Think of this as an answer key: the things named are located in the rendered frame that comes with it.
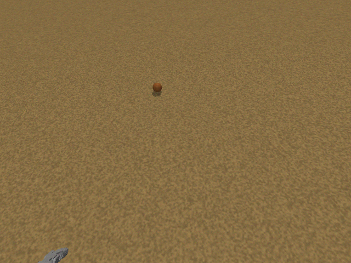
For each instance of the ball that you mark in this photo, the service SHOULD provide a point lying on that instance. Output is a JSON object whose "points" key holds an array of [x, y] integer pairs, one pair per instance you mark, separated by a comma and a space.
{"points": [[157, 87]]}

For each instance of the left robot hand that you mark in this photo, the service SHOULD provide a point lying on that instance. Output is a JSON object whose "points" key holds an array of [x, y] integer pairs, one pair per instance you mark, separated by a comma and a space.
{"points": [[55, 256]]}

